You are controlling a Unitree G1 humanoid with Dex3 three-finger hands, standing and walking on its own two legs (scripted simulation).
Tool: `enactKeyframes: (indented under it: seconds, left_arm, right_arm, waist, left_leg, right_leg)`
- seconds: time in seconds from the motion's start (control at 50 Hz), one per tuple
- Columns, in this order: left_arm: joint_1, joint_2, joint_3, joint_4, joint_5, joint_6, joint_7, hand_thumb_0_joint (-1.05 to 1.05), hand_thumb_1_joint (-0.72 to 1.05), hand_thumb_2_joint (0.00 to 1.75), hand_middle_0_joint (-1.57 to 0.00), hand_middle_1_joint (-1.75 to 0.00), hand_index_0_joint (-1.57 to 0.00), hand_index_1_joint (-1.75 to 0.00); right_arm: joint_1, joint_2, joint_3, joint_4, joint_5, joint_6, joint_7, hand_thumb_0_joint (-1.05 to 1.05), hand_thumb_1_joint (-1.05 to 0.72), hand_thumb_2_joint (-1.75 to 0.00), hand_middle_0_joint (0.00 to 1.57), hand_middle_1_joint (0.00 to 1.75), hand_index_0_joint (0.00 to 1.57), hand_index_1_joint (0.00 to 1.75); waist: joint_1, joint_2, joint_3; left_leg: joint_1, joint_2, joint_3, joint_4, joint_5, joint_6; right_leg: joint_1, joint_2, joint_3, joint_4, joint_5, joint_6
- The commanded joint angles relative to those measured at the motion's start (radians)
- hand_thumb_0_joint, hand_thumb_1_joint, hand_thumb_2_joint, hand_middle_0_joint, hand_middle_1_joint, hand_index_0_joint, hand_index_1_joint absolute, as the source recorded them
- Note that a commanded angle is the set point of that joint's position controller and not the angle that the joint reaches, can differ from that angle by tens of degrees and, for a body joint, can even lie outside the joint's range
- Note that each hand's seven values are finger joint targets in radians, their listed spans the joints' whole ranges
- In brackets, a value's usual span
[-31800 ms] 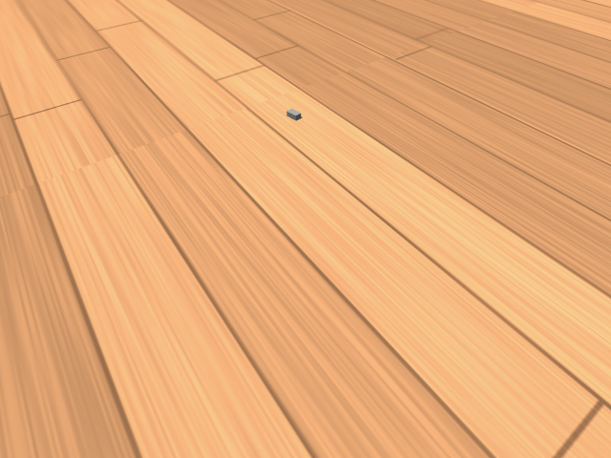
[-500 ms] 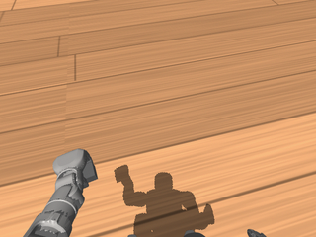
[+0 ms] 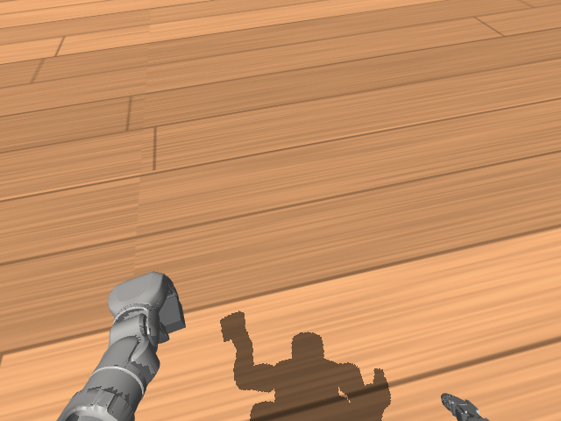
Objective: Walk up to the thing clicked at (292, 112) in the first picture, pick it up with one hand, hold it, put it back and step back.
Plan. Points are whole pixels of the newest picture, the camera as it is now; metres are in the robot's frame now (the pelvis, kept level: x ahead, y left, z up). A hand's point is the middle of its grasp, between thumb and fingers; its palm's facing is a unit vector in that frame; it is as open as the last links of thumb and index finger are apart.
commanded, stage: hold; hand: left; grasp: from above
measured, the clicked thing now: (158, 320) +0.33 +0.22 -0.09
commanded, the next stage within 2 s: crouch in 1.56 s
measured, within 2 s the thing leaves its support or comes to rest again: neither
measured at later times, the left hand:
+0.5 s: hand (146, 324) +0.30 +0.22 -0.04, palm faces -0.39 -0.16 -0.91, open 7.3 cm
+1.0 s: hand (140, 322) +0.29 +0.22 -0.02, palm faces -0.39 -0.17 -0.91, open 7.3 cm
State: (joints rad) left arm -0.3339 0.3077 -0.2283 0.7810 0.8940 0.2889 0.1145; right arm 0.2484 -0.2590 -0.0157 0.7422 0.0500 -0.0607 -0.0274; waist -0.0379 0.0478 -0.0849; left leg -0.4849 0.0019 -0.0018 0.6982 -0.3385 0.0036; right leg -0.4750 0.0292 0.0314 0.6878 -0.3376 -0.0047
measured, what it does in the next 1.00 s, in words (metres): stands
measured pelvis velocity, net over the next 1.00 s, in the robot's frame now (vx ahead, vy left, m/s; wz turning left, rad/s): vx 0.00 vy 0.00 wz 0.00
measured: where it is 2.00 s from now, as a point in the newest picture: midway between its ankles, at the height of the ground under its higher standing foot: outside the picture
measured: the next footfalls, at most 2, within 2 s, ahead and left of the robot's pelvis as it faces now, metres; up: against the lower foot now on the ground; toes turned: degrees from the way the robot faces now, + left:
none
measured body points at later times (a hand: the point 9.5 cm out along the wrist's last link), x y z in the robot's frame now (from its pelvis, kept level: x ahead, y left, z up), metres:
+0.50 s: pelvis +0.00 +0.00 +0.01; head +0.01 -0.02 +0.46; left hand +0.32 +0.23 +0.02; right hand +0.12 -0.25 -0.11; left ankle +0.01 +0.12 -0.72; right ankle +0.00 -0.12 -0.72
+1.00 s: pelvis +0.00 +0.00 +0.02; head +0.00 -0.02 +0.47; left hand +0.31 +0.23 +0.03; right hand +0.14 -0.25 -0.10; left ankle +0.01 +0.12 -0.72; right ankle +0.00 -0.12 -0.72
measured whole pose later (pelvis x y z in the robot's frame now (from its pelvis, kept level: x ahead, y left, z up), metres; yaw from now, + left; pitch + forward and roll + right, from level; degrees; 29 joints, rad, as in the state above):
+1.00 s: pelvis +0.00 +0.00 +0.02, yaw +0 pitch +2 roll +0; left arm -0.25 0.33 -0.26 0.58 0.89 0.35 0.00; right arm 0.21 -0.26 0.01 0.70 0.07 -0.05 -0.03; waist 0.00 0.06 -0.03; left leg -0.29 0.00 0.01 0.52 -0.26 0.01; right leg -0.29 0.02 0.04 0.52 -0.26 0.00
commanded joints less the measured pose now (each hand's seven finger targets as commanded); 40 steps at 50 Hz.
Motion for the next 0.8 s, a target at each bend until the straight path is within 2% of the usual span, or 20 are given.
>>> enactKeyframes:
  seconds: [0.0, 0.08, 0.18, 0.22, 0.26, 0.3, 0.34, 0.38, 0.4, 0.42, 0.44, 0.46, 0.48, 0.5, 0.58, 0.6, 0.74, 0.78]
  left_arm:
    - [-0.333, 0.187, 0.061, -0.198, 0.025, 0.005, 0.033, 0.0, 0.92, 0.2, -1.21, -0.3, -1.25, -0.26]
    - [-0.333, 0.2, 0.064, -0.239, 0.024, 0.011, 0.021, 0.0, 0.96, 0.2, -1.23, -0.31, -1.27, -0.26]
    - [-0.32, 0.2, 0.06, -0.255, 0.022, 0.021, 0.007, 0.0, 0.98, 0.23, -1.25, -0.32, -1.29, -0.28]
    - [-0.304, 0.182, 0.047, -0.234, 0.02, 0.026, 0.001, 0.0, 0.97, 0.23, -1.23, -0.33, -1.27, -0.29]
    - [-0.305, 0.196, 0.057, -0.25, 0.02, 0.025, 0.0, 0.0, 0.97, 0.25, -1.23, -0.34, -1.28, -0.3]
    - [-0.303, 0.195, 0.052, -0.268, 0.015, 0.025, -0.002, 0.0, 0.99, 0.22, -1.24, -0.35, -1.29, -0.3]
    - [-0.32, 0.206, 0.06, -0.294, 0.018, 0.027, -0.001, 0.0, 0.97, 0.22, -1.23, -0.35, -1.28, -0.3]
    - [-0.289, 0.181, 0.046, -0.27, 0.024, 0.037, -0.002, 0.0, 0.98, 0.25, -1.23, -0.37, -1.28, -0.32]
    - [-0.321, 0.189, 0.047, -0.309, 0.021, 0.035, -0.002, 0.0, 0.99, 0.25, -1.24, -0.36, -1.28, -0.31]
    - [-0.298, 0.196, 0.05, -0.291, 0.024, 0.037, -0.004, 0.0, 1.0, 0.24, -1.25, -0.36, -1.3, -0.31]
    - [-0.313, 0.208, 0.057, -0.301, 0.021, 0.035, -0.007, 0.0, 0.99, 0.25, -1.23, -0.37, -1.28, -0.32]
    - [-0.287, 0.192, 0.047, -0.277, 0.02, 0.04, -0.012, 0.0, 0.98, 0.27, -1.23, -0.37, -1.28, -0.32]
    - [-0.307, 0.192, 0.043, -0.301, 0.026, 0.038, -0.018, 0.0, 0.97, 0.26, -1.23, -0.36, -1.27, -0.32]
    - [-0.307, 0.207, 0.057, -0.309, 0.024, 0.038, -0.015, 0.0, 0.98, 0.26, -1.23, -0.37, -1.28, -0.33]
    - [-0.291, 0.19, 0.042, -0.301, 0.024, 0.042, -0.027, 0.0, 0.99, 0.26, -1.24, -0.37, -1.29, -0.32]
    - [-0.284, 0.205, 0.054, -0.307, 0.021, 0.042, -0.03, 0.0, 0.97, 0.25, -1.22, -0.37, -1.27, -0.32]
    - [-0.271, 0.202, 0.05, -0.343, 0.02, 0.041, -0.055, 0.0, 0.96, 0.25, -1.21, -0.38, -1.26, -0.33]
    - [-0.267, 0.203, 0.053, -0.358, 0.028, 0.043, -0.055, 0.0, 0.97, 0.24, -1.21, -0.38, -1.26, -0.33]
  right_arm:
    - [-0.029, -0.13, -0.041, -0.116, 0.005, -0.034, -0.004, 0.0, -0.88, -0.89, 0.2, 0.3, 0.2, 0.3]
    - [-0.044, -0.131, -0.038, -0.125, 0.006, -0.037, -0.003, 0.0, -0.88, -0.89, 0.2, 0.3, 0.2, 0.3]
    - [-0.057, -0.13, -0.034, -0.133, 0.006, -0.039, -0.003, 0.0, -0.88, -0.89, 0.2, 0.3, 0.2, 0.3]
    - [-0.06, -0.126, -0.03, -0.135, 0.009, -0.039, -0.003, 0.0, -0.88, -0.89, 0.2, 0.3, 0.2, 0.3]
    - [-0.074, -0.126, -0.029, -0.143, 0.009, -0.039, -0.005, 0.0, -0.88, -0.89, 0.2, 0.3, 0.2, 0.3]
    - [-0.08, -0.125, -0.027, -0.15, 0.009, -0.042, -0.004, 0.0, -0.88, -0.89, 0.2, 0.3, 0.2, 0.3]
    - [-0.082, -0.127, -0.028, -0.151, 0.011, -0.043, -0.004, 0.0, -0.88, -0.89, 0.2, 0.3, 0.2, 0.3]
    - [-0.084, -0.119, -0.025, -0.148, 0.01, -0.041, -0.004, 0.0, -0.89, -0.89, 0.2, 0.3, 0.2, 0.3]
    - [-0.079, -0.127, -0.028, -0.15, 0.012, -0.042, -0.003, 0.0, -0.88, -0.89, 0.2, 0.3, 0.2, 0.3]
    - [-0.081, -0.123, -0.026, -0.144, 0.012, -0.043, -0.003, 0.0, -0.88, -0.89, 0.2, 0.3, 0.2, 0.3]
    - [-0.08, -0.129, -0.028, -0.146, 0.012, -0.045, -0.003, 0.0, -0.88, -0.89, 0.2, 0.3, 0.2, 0.3]
    - [-0.091, -0.122, -0.025, -0.145, 0.014, -0.042, -0.004, 0.0, -0.88, -0.89, 0.2, 0.3, 0.2, 0.3]
    - [-0.087, -0.123, -0.026, -0.148, 0.013, -0.043, -0.003, 0.0, -0.88, -0.89, 0.2, 0.3, 0.2, 0.3]
    - [-0.09, -0.126, -0.027, -0.146, 0.013, -0.043, -0.005, 0.0, -0.88, -0.89, 0.2, 0.3, 0.2, 0.3]
    - [-0.099, -0.123, -0.023, -0.152, 0.015, -0.044, -0.005, 0.0, -0.88, -0.89, 0.2, 0.3, 0.2, 0.3]
    - [-0.099, -0.126, -0.024, -0.155, 0.016, -0.043, -0.005, 0.0, -0.88, -0.89, 0.2, 0.3, 0.2, 0.3]
    - [-0.119, -0.121, -0.021, -0.172, 0.017, -0.04, -0.007, 0.0, -0.88, -0.89, 0.2, 0.3, 0.2, 0.3]
    - [-0.117, -0.119, -0.021, -0.173, 0.017, -0.038, -0.007, 0.0, -0.88, -0.89, 0.2, 0.3, 0.2, 0.3]
  waist:
    - [0.001, -0.016, -0.235]
    - [0.004, -0.019, -0.234]
    - [0.015, -0.037, -0.243]
    - [0.008, -0.034, -0.217]
    - [0.022, -0.029, -0.195]
    - [0.016, -0.039, -0.191]
    - [0.022, -0.018, -0.213]
    - [0.018, -0.038, -0.196]
    - [0.015, -0.037, -0.219]
    - [0.023, -0.032, -0.214]
    - [0.018, -0.018, -0.221]
    - [0.026, -0.029, -0.196]
    - [0.017, -0.042, -0.207]
    - [0.026, -0.032, -0.218]
    - [0.027, -0.031, -0.196]
    - [0.028, -0.029, -0.197]
    - [0.035, -0.018, -0.176]
    - [0.036, -0.04, -0.189]
  left_leg:
    - [0.161, -0.021, -0.001, -0.104, 0.254, 0.007]
    - [0.176, -0.018, -0.003, -0.123, 0.235, 0.008]
    - [0.197, -0.022, 0.004, -0.129, 0.274, 0.013]
    - [0.196, -0.019, -0.002, -0.148, 0.261, 0.011]
    - [0.191, -0.022, -0.002, -0.163, 0.208, 0.008]
    - [0.195, -0.022, 0.0, -0.173, 0.189, 0.011]
    - [0.212, -0.023, 0.004, -0.175, 0.206, 0.01]
    - [0.215, -0.022, 0.004, -0.173, 0.235, 0.011]
    - [0.232, -0.019, 0.0, -0.178, 0.244, 0.01]
    - [0.233, -0.018, -0.001, -0.18, 0.256, 0.009]
    - [0.238, -0.017, 0.0, -0.182, 0.261, 0.008]
    - [0.24, -0.019, 0.002, -0.189, 0.258, 0.008]
    - [0.244, -0.02, 0.004, -0.182, 0.259, 0.013]
    - [0.25, -0.022, 0.004, -0.19, 0.258, 0.011]
    - [0.253, -0.019, 0.005, -0.201, 0.26, 0.011]
    - [0.257, -0.02, 0.007, -0.206, 0.259, 0.011]
    - [0.273, -0.017, 0.008, -0.23, 0.252, 0.009]
    - [0.277, -0.022, 0.01, -0.223, 0.266, 0.013]
  right_leg:
    - [0.129, 0.015, 0.004, -0.115, 0.256, -0.006]
    - [0.14, 0.014, 0.005, -0.13, 0.232, -0.008]
    - [0.177, 0.01, 0.005, -0.144, 0.281, 0.0]
    - [0.171, 0.013, 0.002, -0.149, 0.259, -0.006]
    - [0.169, 0.012, 0.003, -0.169, 0.2, -0.007]
    - [0.175, 0.009, 0.004, -0.18, 0.184, -0.006]
    - [0.19, 0.008, 0.006, -0.178, 0.202, -0.005]
    - [0.188, 0.009, 0.003, -0.183, 0.231, -0.003]
    - [0.197, 0.011, 0.003, -0.178, 0.241, -0.005]
    - [0.206, 0.011, 0.001, -0.179, 0.247, -0.006]
    - [0.201, 0.013, 0.0, -0.178, 0.251, -0.009]
    - [0.203, 0.012, -0.004, -0.189, 0.246, -0.006]
    - [0.207, 0.009, 0.002, -0.191, 0.257, -0.002]
    - [0.214, 0.009, 0.001, -0.195, 0.253, -0.003]
    - [0.218, 0.01, 0.0, -0.202, 0.252, -0.004]
    - [0.225, 0.01, -0.002, -0.206, 0.248, -0.006]
    - [0.23, 0.012, -0.006, -0.223, 0.233, -0.009]
    - [0.24, 0.008, -0.002, -0.229, 0.256, -0.003]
